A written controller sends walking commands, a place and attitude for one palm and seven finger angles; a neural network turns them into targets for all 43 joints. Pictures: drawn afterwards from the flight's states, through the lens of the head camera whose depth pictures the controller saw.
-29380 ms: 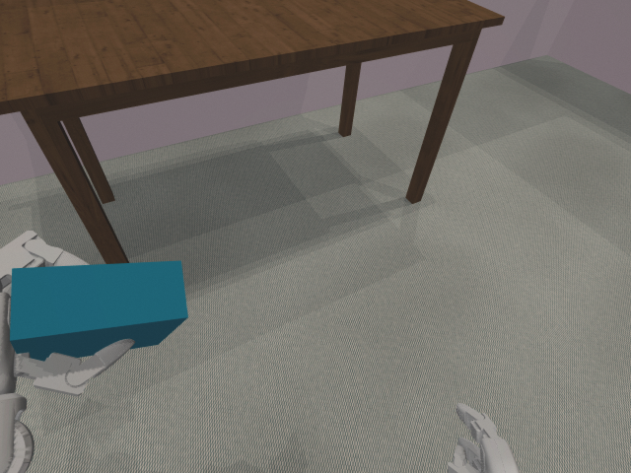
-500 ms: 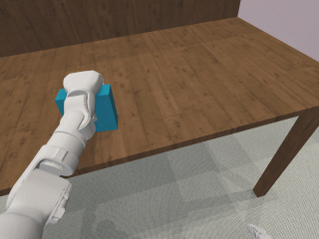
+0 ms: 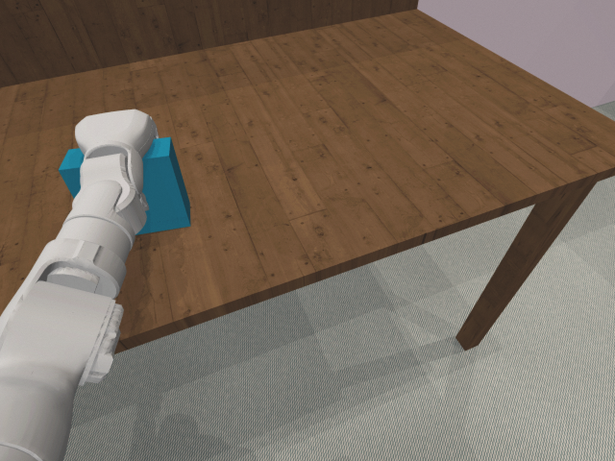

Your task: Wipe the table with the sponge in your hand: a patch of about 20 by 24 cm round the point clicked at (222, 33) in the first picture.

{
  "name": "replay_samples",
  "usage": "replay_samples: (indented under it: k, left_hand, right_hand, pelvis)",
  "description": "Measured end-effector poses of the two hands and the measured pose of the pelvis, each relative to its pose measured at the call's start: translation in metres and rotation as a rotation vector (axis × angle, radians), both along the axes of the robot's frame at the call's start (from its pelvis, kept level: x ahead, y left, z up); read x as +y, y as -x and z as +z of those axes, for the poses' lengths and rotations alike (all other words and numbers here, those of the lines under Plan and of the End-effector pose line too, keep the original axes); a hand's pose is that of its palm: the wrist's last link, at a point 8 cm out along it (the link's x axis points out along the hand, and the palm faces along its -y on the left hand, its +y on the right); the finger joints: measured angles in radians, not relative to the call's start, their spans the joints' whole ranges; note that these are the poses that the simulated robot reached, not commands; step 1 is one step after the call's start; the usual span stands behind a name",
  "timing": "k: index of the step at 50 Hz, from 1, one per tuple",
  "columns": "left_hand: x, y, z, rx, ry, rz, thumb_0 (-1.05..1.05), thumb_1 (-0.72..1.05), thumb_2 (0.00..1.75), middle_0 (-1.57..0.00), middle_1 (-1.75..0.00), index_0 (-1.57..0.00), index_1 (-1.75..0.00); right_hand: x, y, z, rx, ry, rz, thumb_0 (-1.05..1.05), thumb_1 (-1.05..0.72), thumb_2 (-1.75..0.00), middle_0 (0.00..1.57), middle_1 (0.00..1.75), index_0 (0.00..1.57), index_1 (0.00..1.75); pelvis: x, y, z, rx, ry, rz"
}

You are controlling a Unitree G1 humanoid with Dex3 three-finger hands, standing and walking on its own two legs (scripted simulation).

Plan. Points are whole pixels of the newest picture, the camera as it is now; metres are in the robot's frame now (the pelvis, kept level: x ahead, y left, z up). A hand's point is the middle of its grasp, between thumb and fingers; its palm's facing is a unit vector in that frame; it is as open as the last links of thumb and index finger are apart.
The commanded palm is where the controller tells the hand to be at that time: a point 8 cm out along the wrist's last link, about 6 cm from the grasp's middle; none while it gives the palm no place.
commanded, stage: wipe forward along the third lane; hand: left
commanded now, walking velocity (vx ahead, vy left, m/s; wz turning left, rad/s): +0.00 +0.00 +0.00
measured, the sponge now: (137, 201) +0.45 +0.25 +0.11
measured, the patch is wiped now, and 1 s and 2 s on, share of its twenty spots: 0.75 0.95 0.95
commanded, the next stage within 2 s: wipe back along the third lane in 0.38 s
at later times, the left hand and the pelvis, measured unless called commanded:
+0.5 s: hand (131, 146) +0.52 +0.25 +0.16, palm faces -0.09 +0.05 -0.99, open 9.6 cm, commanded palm +0.50 +0.26 +0.18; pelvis +0.00 +0.02 +0.00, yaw -1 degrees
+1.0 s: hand (127, 160) +0.49 +0.25 +0.16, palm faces +0.03 +0.03 -1.00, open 9.6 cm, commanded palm +0.44 +0.24 +0.17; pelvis +0.04 +0.03 +0.00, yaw -1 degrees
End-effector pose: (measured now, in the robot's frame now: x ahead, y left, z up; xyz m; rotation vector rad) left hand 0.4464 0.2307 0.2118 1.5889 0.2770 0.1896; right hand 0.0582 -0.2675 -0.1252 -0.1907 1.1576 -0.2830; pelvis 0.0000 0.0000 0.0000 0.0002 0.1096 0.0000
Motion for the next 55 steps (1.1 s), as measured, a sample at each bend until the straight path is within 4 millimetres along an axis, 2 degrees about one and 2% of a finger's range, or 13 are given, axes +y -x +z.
replay_samples:
  k: [18,26,30,34,37,41,47,55]
  left_hand:
    - [0.011,-0.034,0.001,0.018,-0.004,0.02,0.01,-0.56,1.16,-0.78,-1.35,-0.84,-1.36]
    - [0.014,-0.057,0.001,0.036,-0.028,0.032,0.01,-0.55,1.16,-0.78,-1.36,-0.84,-1.37]
    - [0.016,-0.059,-0.002,0.037,-0.023,0.019,0.01,-0.55,1.16,-0.78,-1.36,-0.84,-1.37]
    - [0.016,-0.053,-0.003,-0.004,-0.026,-0.001,0.0,-0.54,1.16,-0.77,-1.37,-0.83,-1.39]
    - [0.017,-0.046,-0.004,-0.038,-0.016,-0.002,0.0,-0.53,1.15,-0.75,-1.39,-0.81,-1.41]
    - [0.017,-0.038,-0.004,-0.068,-0.009,0.006,-0.01,-0.5,1.14,-0.72,-1.41,-0.78,-1.43]
    - [0.015,-0.026,-0.003,-0.091,-0.005,0.025,-0.02,-0.46,1.12,-0.69,-1.44,-0.74,-1.46]
    - [0.012,-0.01,-0.003,-0.096,-0.005,0.038,-0.02,-0.45,1.11,-0.68,-1.44,-0.73,-1.46]
  right_hand:
    - [0.014,0.028,-0.001,0.068,0.002,-0.043,0.01,-0.91,-0.9,0.2,0.3,0.2,0.3]
    - [0.015,0.053,0.0,0.137,0.018,-0.08,0.01,-0.91,-0.9,0.2,0.3,0.2,0.3]
    - [0.017,0.063,-0.001,0.174,0.012,-0.1,0.01,-0.91,-0.9,0.2,0.3,0.2,0.3]
    - [0.021,0.061,-0.003,0.185,-0.009,-0.103,0.01,-0.91,-0.9,0.2,0.3,0.2,0.3]
    - [0.024,0.049,-0.005,0.17,-0.025,-0.094,0.01,-0.91,-0.9,0.2,0.3,0.2,0.3]
    - [0.028,0.019,-0.006,0.114,-0.042,-0.066,0.01,-0.91,-0.9,0.2,0.3,0.2,0.3]
    - [0.034,-0.046,0.0,-0.014,-0.059,-0.002,0.01,-0.91,-0.9,0.2,0.3,0.2,0.3]
    - [0.046,-0.131,0.018,-0.189,-0.071,0.108,0.01,-0.91,-0.9,0.2,0.3,0.2,0.3]
  pelvis:
    - [0.013,-0.003,-0.002,0.061,0.008,-0.002]
    - [0.017,-0.006,-0.004,0.104,0.013,-0.011]
    - [0.019,-0.012,-0.004,0.109,0.014,-0.023]
    - [0.021,-0.02,-0.004,0.094,0.015,-0.026]
    - [0.022,-0.025,-0.003,0.075,0.015,-0.026]
    - [0.024,-0.029,-0.002,0.053,0.014,-0.025]
    - [0.027,-0.035,0.0,0.028,0.012,-0.025]
    - [0.029,-0.042,-0.001,0.008,0.007,-0.008]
